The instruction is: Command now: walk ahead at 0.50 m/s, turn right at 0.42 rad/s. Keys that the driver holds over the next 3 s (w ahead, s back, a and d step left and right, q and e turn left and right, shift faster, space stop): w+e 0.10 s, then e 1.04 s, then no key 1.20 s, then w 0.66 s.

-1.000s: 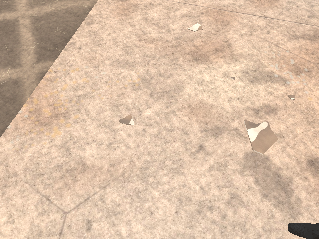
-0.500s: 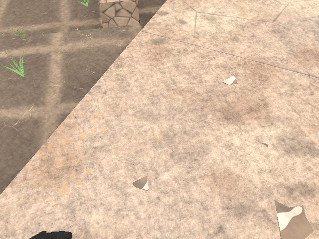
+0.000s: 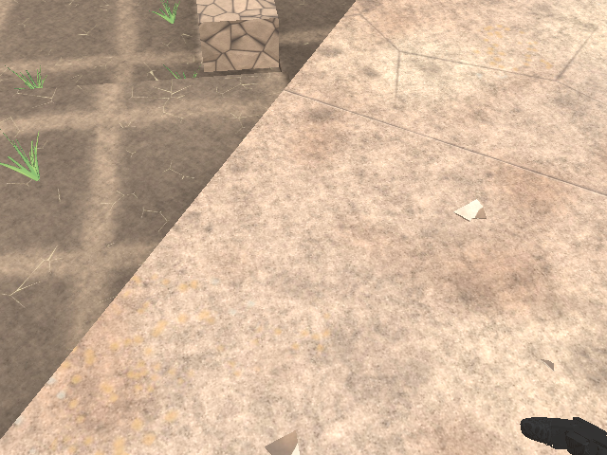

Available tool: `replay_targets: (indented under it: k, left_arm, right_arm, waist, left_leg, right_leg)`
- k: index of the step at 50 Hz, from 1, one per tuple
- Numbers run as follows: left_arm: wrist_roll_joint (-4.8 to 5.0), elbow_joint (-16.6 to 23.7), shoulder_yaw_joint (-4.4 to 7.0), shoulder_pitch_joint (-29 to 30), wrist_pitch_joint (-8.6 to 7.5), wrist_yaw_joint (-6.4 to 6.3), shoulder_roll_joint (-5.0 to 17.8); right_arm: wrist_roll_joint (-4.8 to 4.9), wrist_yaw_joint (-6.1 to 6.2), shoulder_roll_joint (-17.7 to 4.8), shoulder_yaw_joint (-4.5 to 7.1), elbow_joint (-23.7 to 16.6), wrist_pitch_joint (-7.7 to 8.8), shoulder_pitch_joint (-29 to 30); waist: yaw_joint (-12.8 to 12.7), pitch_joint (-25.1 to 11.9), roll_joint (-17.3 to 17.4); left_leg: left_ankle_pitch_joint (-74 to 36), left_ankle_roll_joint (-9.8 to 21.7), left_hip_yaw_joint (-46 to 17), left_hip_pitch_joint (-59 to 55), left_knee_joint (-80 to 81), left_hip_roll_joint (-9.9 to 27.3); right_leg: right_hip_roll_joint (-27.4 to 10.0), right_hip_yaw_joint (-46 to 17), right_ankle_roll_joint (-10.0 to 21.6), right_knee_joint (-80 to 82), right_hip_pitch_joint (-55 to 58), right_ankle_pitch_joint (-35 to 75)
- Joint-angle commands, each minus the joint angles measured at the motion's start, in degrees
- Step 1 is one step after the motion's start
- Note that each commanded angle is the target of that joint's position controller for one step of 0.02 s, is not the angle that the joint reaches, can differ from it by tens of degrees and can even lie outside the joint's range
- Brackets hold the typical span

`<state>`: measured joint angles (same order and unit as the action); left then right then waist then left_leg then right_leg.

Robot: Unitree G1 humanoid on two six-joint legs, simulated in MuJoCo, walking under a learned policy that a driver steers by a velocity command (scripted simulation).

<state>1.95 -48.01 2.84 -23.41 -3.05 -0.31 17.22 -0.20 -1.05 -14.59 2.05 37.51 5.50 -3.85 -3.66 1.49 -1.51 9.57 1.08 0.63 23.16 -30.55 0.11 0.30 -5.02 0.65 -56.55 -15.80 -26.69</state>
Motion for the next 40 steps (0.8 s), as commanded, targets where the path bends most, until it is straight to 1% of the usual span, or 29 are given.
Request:
replay_targets:
  k: [1,2,3,4,5,6,8,9,11,13,15,17,18,19,20,21,22,23,24,25,26,27,28,30,32,35,38,39,40]
  left_arm:
    - [0.01,6.6,1.80,4.6,-0.79,-0.28,6.7]
    - [-0.31,6.7,1.99,4.4,-0.17,-0.13,5.8]
    - [-0.22,6.5,1.90,3.8,0.47,0.07,4.6]
    - [-0.19,6.6,1.80,3.9,0.98,0.20,3.5]
    - [-0.30,7.2,1.76,4.5,1.36,0.23,3.0]
    - [-0.53,7.9,1.81,5.8,1.66,0.18,2.9]
    - [-1.15,9.3,1.64,7.8,1.73,0.39,2.4]
    - [-1.25,9.9,1.39,8.8,1.60,0.77,1.8]
    - [-1.43,11.3,0.89,12.5,1.40,1.76,0.8]
    - [-1.42,12.9,1.07,15.0,1.57,2.73,1.3]
    - [-1.51,14.5,1.68,16.3,2.04,3.44,2.8]
    - [-1.90,15.3,2.65,14.8,2.50,3.76,4.8]
    - [-1.95,14.7,3.48,11.2,2.57,3.68,6.2]
    - [-2.05,13.1,4.85,5.1,2.49,3.03,8.7]
    - [-1.97,13.4,6.25,1.8,2.76,1.46,14.2]
    - [-3.12,16.1,5.90,5.8,2.52,1.00,18.4]
    - [-2.70,17.4,5.01,5.5,2.34,1.64,13.7]
    - [-2.24,17.5,4.29,8.7,2.00,1.86,11.4]
    - [-1.19,17.1,3.90,11.1,2.14,1.63,9.6]
    - [-0.99,17.3,3.48,13.1,2.53,1.20,8.5]
    - [-1.66,17.8,3.38,14.5,2.81,0.85,8.5]
    - [-2.40,18.2,3.52,15.4,2.94,0.62,8.9]
    - [-2.64,18.3,3.68,15.5,2.97,0.32,9.1]
    - [-2.34,18.0,3.98,14.6,3.15,-0.44,9.7]
    - [-1.91,17.9,4.16,14.5,3.66,-1.14,10.0]
    - [-1.95,18.1,4.21,14.9,4.43,-1.52,9.9]
    - [-1.92,18.0,4.25,14.2,4.99,-1.31,9.7]
    - [-1.78,18.1,4.24,14.0,5.15,-1.25,9.6]
    - [-1.52,18.1,4.20,14.3,5.35,-1.26,9.4]
  right_arm:
    - [0.02,0.18,-6.5,2.34,1.2,-0.09,-10.7]
    - [-0.36,0.14,-5.5,2.12,1.6,0.26,-8.6]
    - [-0.51,0.16,-5.3,2.24,1.9,0.58,-7.3]
    - [-0.49,0.23,-5.4,2.45,2.4,0.97,-6.8]
    - [-0.51,0.34,-6.1,2.75,3.0,1.33,-6.7]
    - [-0.65,0.51,-6.7,2.95,3.5,1.52,-6.4]
    - [-0.74,1.03,-7.9,3.34,4.3,1.25,-5.9]
    - [-0.65,1.37,-8.6,3.50,4.5,0.89,-5.5]
    - [-0.33,2.06,-9.9,3.74,5.0,0.08,-5.8]
    - [0.22,2.41,-11.1,4.03,5.8,-0.66,-7.3]
    - [1.27,2.52,-12.3,4.48,6.2,-1.42,-7.5]
    - [2.39,2.74,-13.4,5.03,6.1,-2.20,-6.7]
    - [2.82,2.87,-13.4,5.16,5.9,-2.59,-6.1]
    - [2.67,2.85,-11.9,4.70,5.8,-2.86,-6.8]
    - [0.14,2.50,-9.3,3.62,5.2,-2.71,-10.5]
    - [-2.25,1.71,-5.1,1.93,3.7,-2.40,-16.6]
    - [-0.66,1.07,-10.1,2.72,4.8,-2.45,-13.6]
    - [1.07,1.08,-11.0,3.02,3.3,-2.84,-8.9]
    - [0.58,1.74,-10.1,2.89,3.4,-3.35,-7.4]
    - [-0.16,2.49,-10.3,3.02,3.5,-4.00,-6.4]
    - [-0.27,2.67,-10.4,3.18,3.5,-4.61,-6.9]
    - [-0.42,2.78,-9.8,3.10,3.7,-4.92,-7.7]
    - [-0.45,2.91,-8.9,2.88,4.0,-5.02,-8.4]
    - [-0.47,3.26,-7.9,2.51,3.9,-5.14,-7.5]
    - [-0.36,3.27,-7.5,2.28,3.5,-5.36,-5.9]
    - [0.00,2.92,-7.5,2.27,2.9,-5.34,-3.8]
    - [0.32,2.35,-7.9,2.45,2.3,-4.51,-3.0]
    - [0.45,2.09,-8.1,2.57,2.2,-4.16,-3.3]
    - [0.55,1.82,-8.1,2.73,2.4,-3.85,-4.2]
  waist:
    - [6.8,-4.3,8.0]
    - [5.1,-2.6,9.4]
    - [4.1,-1.7,9.6]
    - [3.6,-1.1,8.9]
    - [3.2,-0.6,7.8]
    - [3.0,0.5,6.6]
    - [2.6,1.2,5.5]
    - [2.9,1.0,5.5]
    - [4.3,0.6,5.2]
    - [5.3,-0.4,5.0]
    - [5.0,-1.0,5.5]
    - [3.5,-2.4,6.3]
    - [1.4,-4.2,5.9]
    - [-1.5,-7.6,3.2]
    - [-1.5,-11.9,-7.5]
    - [4.8,-18.8,-16.5]
    - [-0.2,-25.8,-7.1]
    - [0.5,-18.8,-4.1]
    - [1.9,-13.0,-0.1]
    - [3.1,-9.7,0.0]
    - [4.7,-8.5,-1.5]
    - [5.4,-8.5,-2.8]
    - [5.6,-9.0,-3.5]
    - [5.1,-9.9,-3.7]
    - [4.4,-10.2,-4.3]
    - [3.5,-8.8,-6.1]
    - [2.7,-8.2,-7.8]
    - [2.7,-8.2,-8.2]
    - [3.3,-8.1,-8.4]
  left_leg:
    - [8.1,9.6,-21.9,-25.0,16.8,17.5]
    - [3.9,9.1,-17.6,-20.6,18.5,15.9]
    - [1.1,8.8,-14.1,-17.6,20.2,14.8]
    - [-2.0,9.1,-11.3,-16.0,21.3,14.5]
    - [-4.7,9.5,-9.1,-15.3,22.2,14.7]
    - [-11.0,9.9,-6.8,-14.8,22.2,15.0]
    - [-23.6,9.9,-1.1,-14.5,21.0,14.4]
    - [-26.6,9.4,1.9,-14.2,20.3,13.5]
    - [-29.2,8.7,5.9,-13.9,19.1,12.5]
    - [-30.3,8.2,6.9,-16.6,17.3,13.5]
    - [-31.1,7.3,7.1,-20.0,14.1,15.0]
    - [-37.0,6.1,7.5,-22.1,7.7,15.6]
    - [-39.4,5.0,8.4,-21.9,1.2,14.5]
    - [-36.4,2.8,9.9,-19.5,-9.5,11.3]
    - [-12.7,-1.4,10.8,-6.8,-26.4,6.8]
    - [33.0,-5.3,4.3,11.9,-45.9,-3.8]
    - [29.9,-4.5,-6.4,12.9,-49.8,-2.0]
    - [24.4,-3.5,-6.1,15.8,-48.2,-0.2]
    - [20.2,-3.5,-5.6,16.4,-43.7,1.8]
    - [17.3,-3.6,-5.8,14.5,-39.4,3.0]
    - [15.2,-3.7,-5.6,10.6,-36.9,2.8]
    - [13.8,-4.0,-5.0,8.1,-35.0,1.9]
    - [13.2,-4.5,-4.8,6.9,-32.3,1.3]
    - [11.9,-5.5,-5.2,6.3,-27.1,0.5]
    - [9.5,-6.0,-6.0,5.7,-22.9,0.2]
    - [7.7,-6.0,-6.5,3.6,-17.1,-0.7]
    - [9.1,-5.1,-6.7,1.1,-11.0,-1.6]
    - [9.4,-4.6,-6.6,0.1,-8.3,-1.9]
    - [8.4,-3.9,-6.2,-2.0,-4.1,-2.1]
  right_leg:
    - [-5.5,-1.2,0.0,-12.6,-27.2,5.3]
    - [-7.0,-1.5,-0.2,-10.6,-24.5,7.9]
    - [-7.6,-1.2,-0.5,-9.8,-22.0,9.6]
    - [-7.7,-0.8,-0.8,-9.5,-21.5,11.0]
    - [-7.9,-0.9,-1.1,-8.7,-22.0,12.7]
    - [-7.8,-1.0,-1.7,-6.8,-22.7,14.2]
    - [-7.3,0.1,-2.6,-0.2,-22.2,18.3]
    - [-6.9,1.4,-2.6,4.1,-20.5,21.5]
    - [-5.8,4.1,-2.2,11.9,-16.9,27.4]
    - [-5.0,5.2,-1.4,16.4,-15.2,28.9]
    - [-4.4,5.7,0.1,19.1,-14.8,25.7]
    - [-2.4,7.4,2.2,21.0,-11.8,20.1]
    - [-0.5,8.5,3.6,23.8,-7.0,20.0]
    - [2.0,9.1,5.5,28.6,1.9,26.0]
    - [-7.3,-3.9,9.6,28.8,15.7,51.9]
    - [-21.9,-29.5,22.9,27.9,29.1,66.8]
    - [-21.5,-30.4,23.5,32.3,28.0,53.9]
    - [-18.7,-24.3,20.5,34.0,22.4,44.8]
    - [-15.3,-19.9,16.9,35.4,15.7,37.0]
    - [-13.4,-17.6,15.0,36.7,9.3,32.7]
    - [-11.5,-15.9,14.2,38.0,3.8,31.4]
    - [-10.5,-15.1,14.0,38.4,1.1,32.2]
    - [-9.8,-14.3,14.1,38.4,0.1,33.5]
    - [-9.2,-14.3,14.0,38.1,0.0,32.4]
    - [-8.5,-15.4,13.2,38.0,-0.2,25.5]
    - [-7.3,-18.0,12.0,38.6,-2.1,14.9]
    - [-7.4,-21.5,11.4,37.4,-0.6,14.2]
    - [-7.4,-22.8,11.2,36.7,0.4,15.6]
    - [-7.1,-23.7,10.6,35.6,0.9,17.0]
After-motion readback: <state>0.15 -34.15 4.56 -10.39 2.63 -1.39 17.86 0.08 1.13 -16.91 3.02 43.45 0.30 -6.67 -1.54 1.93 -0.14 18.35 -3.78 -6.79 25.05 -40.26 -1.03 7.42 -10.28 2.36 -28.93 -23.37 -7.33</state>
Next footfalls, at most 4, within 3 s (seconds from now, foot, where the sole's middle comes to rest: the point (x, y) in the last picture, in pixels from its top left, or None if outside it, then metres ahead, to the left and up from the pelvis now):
0.40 right None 0.31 -0.15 -0.77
0.84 left None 0.37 0.07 -0.77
1.26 right None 0.19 -0.13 -0.77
1.62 left None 0.36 0.04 -0.77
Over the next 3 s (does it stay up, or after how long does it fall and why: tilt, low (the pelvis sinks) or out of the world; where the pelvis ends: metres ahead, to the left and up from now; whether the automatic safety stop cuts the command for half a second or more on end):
stays up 0.41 -0.18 -0.01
